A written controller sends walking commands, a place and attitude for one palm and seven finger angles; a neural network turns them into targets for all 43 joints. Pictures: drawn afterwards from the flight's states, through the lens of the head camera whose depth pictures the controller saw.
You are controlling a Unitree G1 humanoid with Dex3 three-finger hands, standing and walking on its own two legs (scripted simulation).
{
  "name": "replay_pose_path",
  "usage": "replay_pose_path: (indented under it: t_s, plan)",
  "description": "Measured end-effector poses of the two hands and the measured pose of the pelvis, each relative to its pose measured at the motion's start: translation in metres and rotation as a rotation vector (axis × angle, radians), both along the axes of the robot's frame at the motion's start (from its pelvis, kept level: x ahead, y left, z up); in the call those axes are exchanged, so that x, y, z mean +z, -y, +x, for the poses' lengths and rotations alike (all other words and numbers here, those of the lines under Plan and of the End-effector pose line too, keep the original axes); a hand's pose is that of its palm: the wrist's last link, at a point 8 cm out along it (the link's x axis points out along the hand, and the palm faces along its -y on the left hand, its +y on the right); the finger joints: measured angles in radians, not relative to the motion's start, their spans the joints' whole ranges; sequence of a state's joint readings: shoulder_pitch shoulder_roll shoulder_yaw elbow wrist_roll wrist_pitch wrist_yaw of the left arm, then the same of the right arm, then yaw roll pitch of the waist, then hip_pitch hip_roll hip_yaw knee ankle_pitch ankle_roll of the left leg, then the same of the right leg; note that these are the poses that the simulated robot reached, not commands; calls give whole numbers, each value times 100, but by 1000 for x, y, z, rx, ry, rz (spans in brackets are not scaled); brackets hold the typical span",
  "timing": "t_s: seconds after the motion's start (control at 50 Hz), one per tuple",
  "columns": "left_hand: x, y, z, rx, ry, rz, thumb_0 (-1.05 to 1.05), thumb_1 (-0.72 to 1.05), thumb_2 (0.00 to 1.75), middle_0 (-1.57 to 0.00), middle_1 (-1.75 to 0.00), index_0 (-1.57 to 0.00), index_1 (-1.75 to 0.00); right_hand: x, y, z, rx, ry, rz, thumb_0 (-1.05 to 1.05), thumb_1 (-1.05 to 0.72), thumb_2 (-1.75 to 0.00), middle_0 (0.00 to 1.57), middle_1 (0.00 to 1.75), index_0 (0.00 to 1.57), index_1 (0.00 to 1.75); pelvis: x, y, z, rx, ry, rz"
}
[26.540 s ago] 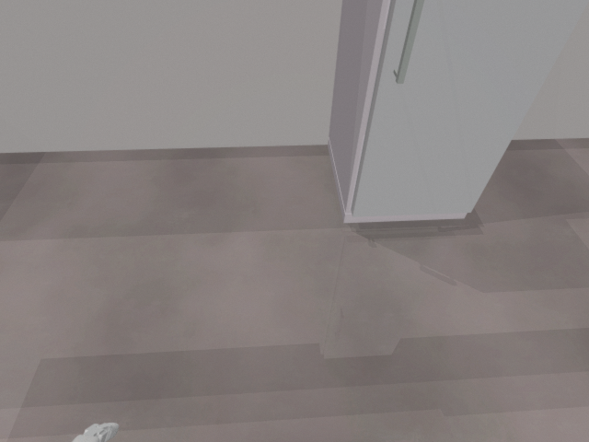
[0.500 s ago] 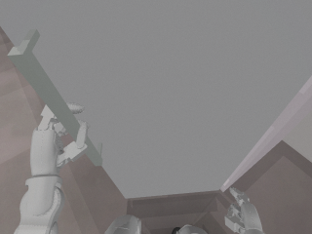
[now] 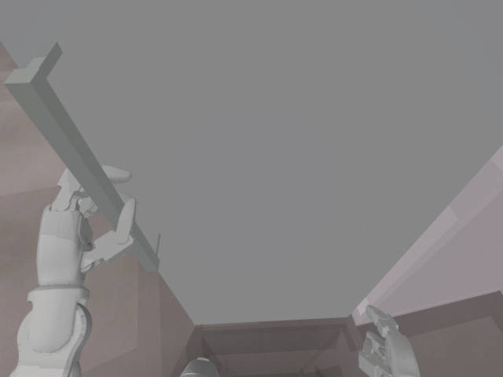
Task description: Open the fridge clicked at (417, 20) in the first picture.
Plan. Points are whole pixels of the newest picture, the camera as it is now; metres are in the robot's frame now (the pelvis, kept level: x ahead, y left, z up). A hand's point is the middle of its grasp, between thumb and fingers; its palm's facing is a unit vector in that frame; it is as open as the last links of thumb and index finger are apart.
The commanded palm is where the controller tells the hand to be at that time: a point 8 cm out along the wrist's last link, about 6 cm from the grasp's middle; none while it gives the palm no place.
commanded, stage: stop walking and hold the door back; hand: left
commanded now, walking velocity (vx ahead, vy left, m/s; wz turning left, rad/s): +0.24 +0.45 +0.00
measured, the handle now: (117, 193) +0.30 +0.20 +0.16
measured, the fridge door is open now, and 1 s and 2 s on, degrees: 80 74 75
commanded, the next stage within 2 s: loosen the grip on the handle in 1.26 s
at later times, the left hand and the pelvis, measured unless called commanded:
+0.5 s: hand (125, 222) +0.27 +0.17 +0.16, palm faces +0.23 -0.95 -0.22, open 5.9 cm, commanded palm +0.25 +0.24 +0.14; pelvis -0.11 -0.03 +0.02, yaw +7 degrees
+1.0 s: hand (130, 194) +0.31 +0.18 +0.16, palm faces +0.16 -0.97 -0.16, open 5.6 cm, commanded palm +0.27 +0.25 +0.14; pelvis -0.11 +0.00 +0.00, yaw +3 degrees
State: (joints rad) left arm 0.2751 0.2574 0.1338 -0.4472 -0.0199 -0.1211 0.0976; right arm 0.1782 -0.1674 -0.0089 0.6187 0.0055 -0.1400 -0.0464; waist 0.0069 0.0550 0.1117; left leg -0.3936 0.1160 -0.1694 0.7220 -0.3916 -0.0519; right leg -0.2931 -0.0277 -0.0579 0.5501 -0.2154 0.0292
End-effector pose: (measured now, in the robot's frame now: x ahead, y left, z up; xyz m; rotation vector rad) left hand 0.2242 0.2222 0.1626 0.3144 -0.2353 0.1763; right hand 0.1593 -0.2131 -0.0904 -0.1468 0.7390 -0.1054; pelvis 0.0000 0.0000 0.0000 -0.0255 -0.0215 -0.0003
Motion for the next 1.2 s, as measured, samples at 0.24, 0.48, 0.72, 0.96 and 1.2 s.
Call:
replay_pose_path:
  t_s: [0.24, 0.48, 0.72, 0.96, 1.2]
  plan:
    - [3, 7, -10, 112, -57, -36, -7, 61, 83, -46, -140, -39, -140, 24, 57, -17, 87, -14, -104, 1, -91, -90, 20, 30, 20, 30, 19, 39, -55, 119, 12, 95]
    - [3, 2, 7, 44, -48, -95, -3, 64, 82, -46, -140, -40, -139, 26, 60, -109, 12, -56, -144, 1, -91, -90, 20, 30, 20, 30, 15, 26, -111, 109, 10, 28]
    - [4, -2, 29, 68, -79, -56, -6, 64, 82, -46, -140, -41, -140, -37, 47, -183, 1, -310, -55, 1, -91, -90, 20, 30, 21, 30, -2, 38, -122, 107, 24, 2]
    - [-1, -10, 55, -25, -48, -133, -6, 65, 80, -46, -140, -43, -139, 5, 62, -164, -106, -150, -194, 1, -91, -90, 20, 30, 21, 30, 1, 2, -116, 63, 25, 26]
    - [-3, -8, 45, -28, -7, -81, -7, 67, 78, -46, -140, -37, -139, -1, 20, -135, -42, -145, -54, 1, -91, -90, 20, 30, 21, 30, 6, 9, -105, 20, -20, -8]
